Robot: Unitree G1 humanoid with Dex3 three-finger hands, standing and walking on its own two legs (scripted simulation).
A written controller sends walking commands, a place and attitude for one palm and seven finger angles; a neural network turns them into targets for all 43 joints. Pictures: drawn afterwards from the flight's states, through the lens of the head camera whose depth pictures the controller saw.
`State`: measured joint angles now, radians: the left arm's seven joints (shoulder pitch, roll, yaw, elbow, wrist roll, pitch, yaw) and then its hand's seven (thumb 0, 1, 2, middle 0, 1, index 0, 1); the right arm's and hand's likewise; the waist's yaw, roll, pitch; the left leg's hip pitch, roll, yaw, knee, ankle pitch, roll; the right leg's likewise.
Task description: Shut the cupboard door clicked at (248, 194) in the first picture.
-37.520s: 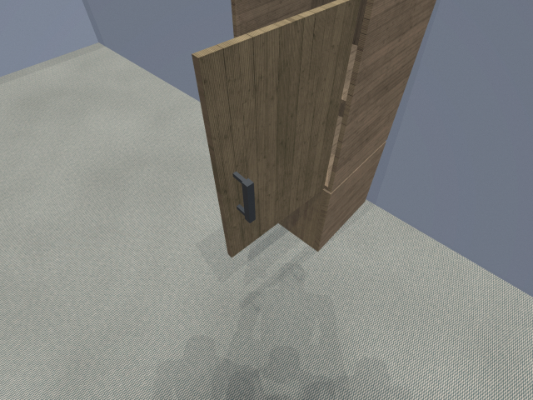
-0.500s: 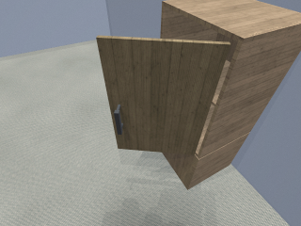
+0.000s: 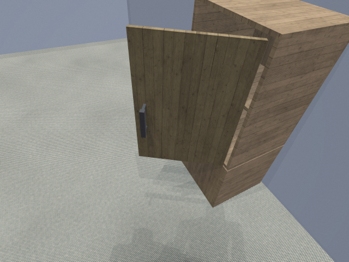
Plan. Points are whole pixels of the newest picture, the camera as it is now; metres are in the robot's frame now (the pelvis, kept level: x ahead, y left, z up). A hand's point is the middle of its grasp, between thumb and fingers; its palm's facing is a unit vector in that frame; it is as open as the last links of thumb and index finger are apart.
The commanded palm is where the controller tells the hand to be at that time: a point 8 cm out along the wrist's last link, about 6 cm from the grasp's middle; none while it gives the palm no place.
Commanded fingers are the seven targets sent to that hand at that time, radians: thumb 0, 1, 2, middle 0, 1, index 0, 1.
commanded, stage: come to a stop and stand still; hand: left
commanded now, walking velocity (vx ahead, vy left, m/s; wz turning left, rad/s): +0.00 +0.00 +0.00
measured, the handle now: (144, 120) +0.63 +0.16 -0.08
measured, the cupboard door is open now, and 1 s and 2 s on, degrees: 56 56 56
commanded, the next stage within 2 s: look again from close up in 0.42 s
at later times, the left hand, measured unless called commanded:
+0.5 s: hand out of the picture -0.03 +0.15 -0.16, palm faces +0.04 -0.99 -0.13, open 7.4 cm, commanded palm none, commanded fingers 0.00 0.90 0.90 -0.20 -0.30 -0.20 -0.30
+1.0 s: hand out of the picture +0.00 +0.14 -0.16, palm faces +0.03 -0.99 -0.17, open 7.4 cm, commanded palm none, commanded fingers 0.00 0.90 0.90 -0.20 -0.30 -0.20 -0.30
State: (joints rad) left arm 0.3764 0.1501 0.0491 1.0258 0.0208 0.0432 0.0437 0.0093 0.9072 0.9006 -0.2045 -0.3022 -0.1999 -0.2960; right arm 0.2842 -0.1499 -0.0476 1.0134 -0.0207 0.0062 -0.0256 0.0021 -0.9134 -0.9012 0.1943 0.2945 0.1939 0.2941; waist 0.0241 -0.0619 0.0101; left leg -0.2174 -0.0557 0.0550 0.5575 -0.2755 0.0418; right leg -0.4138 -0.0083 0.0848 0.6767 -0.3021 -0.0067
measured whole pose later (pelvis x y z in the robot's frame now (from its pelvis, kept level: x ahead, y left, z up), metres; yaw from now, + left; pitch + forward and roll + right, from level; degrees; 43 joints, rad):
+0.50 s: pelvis -0.02 +0.00 +0.01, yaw -1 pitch -2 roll +1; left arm 0.35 0.11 0.01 1.06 0.02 0.00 0.02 0.01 0.91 0.90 -0.20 -0.30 -0.20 -0.30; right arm 0.38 -0.12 -0.01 1.12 -0.02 0.00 -0.03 0.01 -0.91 -0.90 0.20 0.29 0.20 0.29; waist 0.00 -0.03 0.03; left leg -0.24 -0.04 0.05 0.46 -0.19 0.05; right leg -0.22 0.00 0.04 0.51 -0.26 -0.01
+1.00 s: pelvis +0.01 -0.02 +0.02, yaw -1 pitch -1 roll +1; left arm 0.32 0.13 -0.01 1.10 0.01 -0.02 0.04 0.01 0.92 0.90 -0.20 -0.30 -0.20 -0.30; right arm 0.25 -0.15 -0.01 1.14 -0.01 -0.02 -0.04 0.01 -0.93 -0.90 0.20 0.29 0.20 0.29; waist 0.00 -0.01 0.03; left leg -0.18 -0.01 0.03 0.39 -0.19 0.01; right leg -0.15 0.04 0.03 0.42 -0.25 -0.03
